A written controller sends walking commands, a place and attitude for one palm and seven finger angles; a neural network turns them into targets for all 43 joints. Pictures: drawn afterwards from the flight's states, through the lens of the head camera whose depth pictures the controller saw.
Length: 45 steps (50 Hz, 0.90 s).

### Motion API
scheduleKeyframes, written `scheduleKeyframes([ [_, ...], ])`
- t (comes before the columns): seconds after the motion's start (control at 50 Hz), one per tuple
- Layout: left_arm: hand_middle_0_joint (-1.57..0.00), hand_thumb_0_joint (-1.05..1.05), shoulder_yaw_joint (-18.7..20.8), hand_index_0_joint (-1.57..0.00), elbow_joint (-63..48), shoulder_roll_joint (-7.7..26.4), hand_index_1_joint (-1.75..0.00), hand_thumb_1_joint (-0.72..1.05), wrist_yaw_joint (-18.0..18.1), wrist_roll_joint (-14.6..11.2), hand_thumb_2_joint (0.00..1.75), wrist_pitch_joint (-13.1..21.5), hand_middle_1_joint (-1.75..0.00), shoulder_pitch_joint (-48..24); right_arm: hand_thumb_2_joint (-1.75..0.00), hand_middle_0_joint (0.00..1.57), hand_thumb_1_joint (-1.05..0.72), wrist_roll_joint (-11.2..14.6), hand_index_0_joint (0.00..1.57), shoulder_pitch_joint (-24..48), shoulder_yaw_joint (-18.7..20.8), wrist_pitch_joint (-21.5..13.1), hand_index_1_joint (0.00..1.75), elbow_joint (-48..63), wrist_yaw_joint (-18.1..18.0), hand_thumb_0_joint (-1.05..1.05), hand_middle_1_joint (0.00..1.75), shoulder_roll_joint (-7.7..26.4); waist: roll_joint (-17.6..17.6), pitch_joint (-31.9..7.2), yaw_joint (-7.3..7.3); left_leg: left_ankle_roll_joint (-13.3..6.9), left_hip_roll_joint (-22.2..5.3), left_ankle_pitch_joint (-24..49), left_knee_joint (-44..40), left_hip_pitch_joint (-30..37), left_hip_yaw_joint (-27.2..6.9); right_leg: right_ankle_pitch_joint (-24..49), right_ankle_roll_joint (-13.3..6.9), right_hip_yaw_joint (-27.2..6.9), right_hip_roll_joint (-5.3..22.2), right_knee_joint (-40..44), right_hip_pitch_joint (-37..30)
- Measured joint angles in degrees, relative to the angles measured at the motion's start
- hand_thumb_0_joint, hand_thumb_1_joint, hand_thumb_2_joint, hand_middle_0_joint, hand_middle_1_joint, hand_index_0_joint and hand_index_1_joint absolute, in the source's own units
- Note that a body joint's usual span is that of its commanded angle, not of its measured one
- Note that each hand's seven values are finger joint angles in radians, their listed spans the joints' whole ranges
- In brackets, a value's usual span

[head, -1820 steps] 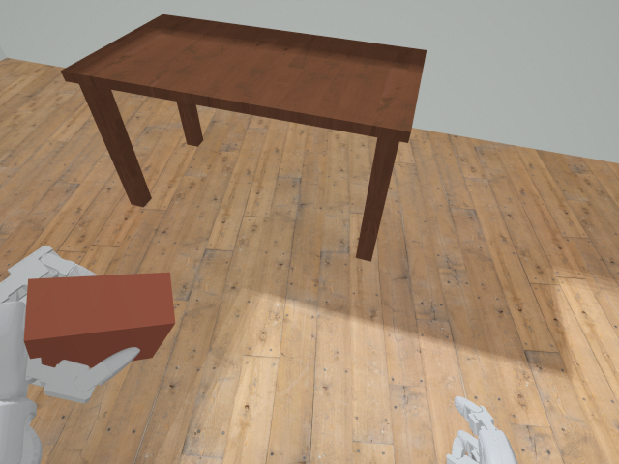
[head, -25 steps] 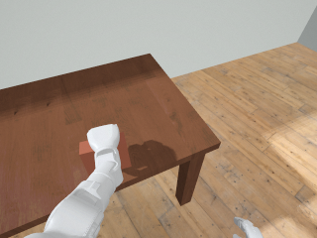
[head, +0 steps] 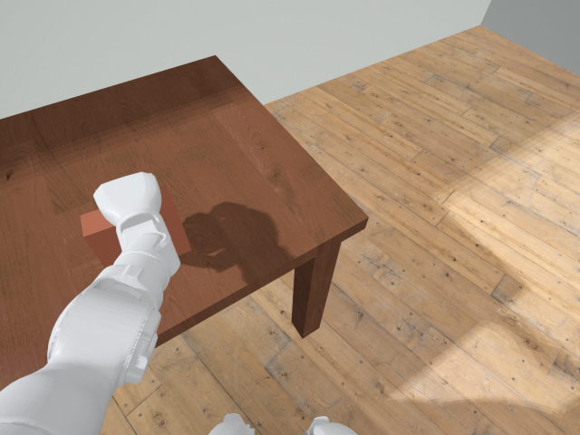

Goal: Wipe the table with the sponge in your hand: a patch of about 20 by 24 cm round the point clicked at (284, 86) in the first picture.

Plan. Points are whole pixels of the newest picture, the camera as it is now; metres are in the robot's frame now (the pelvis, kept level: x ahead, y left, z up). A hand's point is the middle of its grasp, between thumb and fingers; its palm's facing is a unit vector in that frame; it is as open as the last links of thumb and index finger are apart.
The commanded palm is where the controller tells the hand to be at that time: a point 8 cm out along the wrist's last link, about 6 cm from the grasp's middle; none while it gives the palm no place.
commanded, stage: wipe forward along the third lane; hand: left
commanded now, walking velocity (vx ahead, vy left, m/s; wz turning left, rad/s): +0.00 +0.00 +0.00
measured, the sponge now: (143, 241) +0.43 +0.22 -0.03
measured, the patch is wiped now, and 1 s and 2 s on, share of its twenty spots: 0.95 1.00 1.00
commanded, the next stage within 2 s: wipe back along the third lane in 0.56 s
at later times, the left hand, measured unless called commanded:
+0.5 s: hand (130, 198) +0.50 +0.24 +0.01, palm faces -0.12 -0.01 -0.99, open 9.7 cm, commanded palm +0.49 +0.24 +0.04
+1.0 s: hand (124, 193) +0.51 +0.25 +0.01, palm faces -0.07 -0.01 -1.00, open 9.7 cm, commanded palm +0.47 +0.23 +0.04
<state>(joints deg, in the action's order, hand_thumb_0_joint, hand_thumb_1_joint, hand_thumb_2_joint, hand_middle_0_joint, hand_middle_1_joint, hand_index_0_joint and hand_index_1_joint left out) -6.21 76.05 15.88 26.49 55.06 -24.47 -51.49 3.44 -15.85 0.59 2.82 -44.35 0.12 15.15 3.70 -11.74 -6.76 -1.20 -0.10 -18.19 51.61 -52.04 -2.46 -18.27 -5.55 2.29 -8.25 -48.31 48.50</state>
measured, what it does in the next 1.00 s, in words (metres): shifts its weight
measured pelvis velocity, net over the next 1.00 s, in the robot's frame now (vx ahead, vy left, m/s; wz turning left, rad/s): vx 0.04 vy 0.05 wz -0.02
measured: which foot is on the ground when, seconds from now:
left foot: down 0.00-1.00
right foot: down 0.00-1.00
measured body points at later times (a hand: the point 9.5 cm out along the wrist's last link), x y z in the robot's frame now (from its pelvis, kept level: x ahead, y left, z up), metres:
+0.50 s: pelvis +0.02 +0.03 +0.00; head +0.11 +0.04 +0.44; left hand +0.50 +0.24 +0.06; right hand +0.10 -0.23 -0.12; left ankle +0.06 +0.11 -0.68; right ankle +0.04 -0.06 -0.68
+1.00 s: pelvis +0.04 +0.05 +0.01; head +0.13 +0.08 +0.45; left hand +0.51 +0.25 +0.06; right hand +0.06 -0.20 -0.12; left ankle +0.06 +0.11 -0.68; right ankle +0.04 -0.06 -0.68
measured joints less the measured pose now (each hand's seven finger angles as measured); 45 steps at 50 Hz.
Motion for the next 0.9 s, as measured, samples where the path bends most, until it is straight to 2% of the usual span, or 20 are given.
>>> scheduleKeyframes([
  [0.18, -0.82, 0.01, 0.5, -0.84, 0.9, 0.8, -1.36, -0.58, -1.4, 1.0, 1.17, -0.4, -1.35, -2.5, -0.89, 0.2, -0.91, -0.3, 0.2, 0.8, -1.2, -0.7, 0.3, 1.4, 0.7, 0.0, 0.3, -1.1, 0.1, -0.4, -0.25, -0.2, 0.1, -0.9, 0.9, -1.4, 0.0, -0.8, 0.6, 0.0, 0.1, -0.1, 0.9],
  [0.42, -0.83, 0.0, 0.3, -0.85, 2.1, 0.0, -1.35, -0.58, -1.4, 2.2, 1.17, -1.6, -1.35, -5.7, -0.89, 0.2, -0.91, -1.1, 0.2, 2.8, -1.9, -0.2, 0.3, 2.5, 1.3, 0.0, 0.3, -1.9, -0.4, -0.8, -0.15, -1.0, 0.9, -1.6, 1.1, -2.6, -0.2, -1.6, 1.6, 0.1, 0.8, 0.3, 1.6],
  [0.54, -0.83, 0.0, 0.8, -0.85, 3.8, 1.0, -1.35, -0.58, -1.7, 2.8, 1.17, -2.0, -1.35, -8.1, -0.89, 0.2, -0.91, -1.4, 0.2, 3.0, -2.1, 0.3, 0.3, 2.7, 1.3, 0.0, 0.3, -1.7, -0.5, -0.7, -1.06, -1.4, 1.0, -1.9, 1.7, -3.5, -0.2, -1.7, 2.1, 0.1, 0.9, 0.2, 2.2],
  [0.72, -0.83, 0.01, 1.6, -0.84, 5.3, 4.3, -1.36, -0.58, -3.0, 3.6, 1.17, -1.3, -1.36, -11.2, -0.89, 0.2, -0.91, -1.6, 0.2, 0.8, -1.9, 0.5, 0.3, 2.9, 1.7, 0.0, 0.3, -1.1, -0.5, -0.2, -2.81, -2.1, 0.9, -2.1, 2.3, -5.3, 0.2, -1.4, 2.8, -0.3, 0.8, 0.4, 3.7],
  [0.78, -0.82, 0.01, 0.9, -0.84, 3.6, 3.9, -1.37, -0.57, -2.6, 3.6, 1.17, -1.0, -1.36, -9.6, -0.89, 0.2, -0.91, -1.7, 0.2, -0.8, -1.3, 0.9, 0.3, 2.6, 2.2, 0.0, 0.3, -1.0, -0.3, -0.4, -2.4, -2.4, 0.8, -2.1, 1.9, -5.0, 0.6, -1.3, 3.1, -0.7, 0.8, 0.9, 3.4],
  [0.9, -0.78, -0.01, -0.9, -0.8, 0.3, 1.6, -1.41, -0.55, 1.0, 1.5, 1.16, -1.0, -1.41, -5.3, -0.89, 0.2, -0.91, -1.4, 0.2, -2.6, -0.9, 1.8, 0.3, 1.1, 3.2, 0.0, 0.3, -1.4, -0.5, -0.5, -1.18, -3.0, 1.1, -2.1, 0.1, -2.4, 1.4, -1.2, 3.6, -1.7, 1.1, 2.6, 0.9],
])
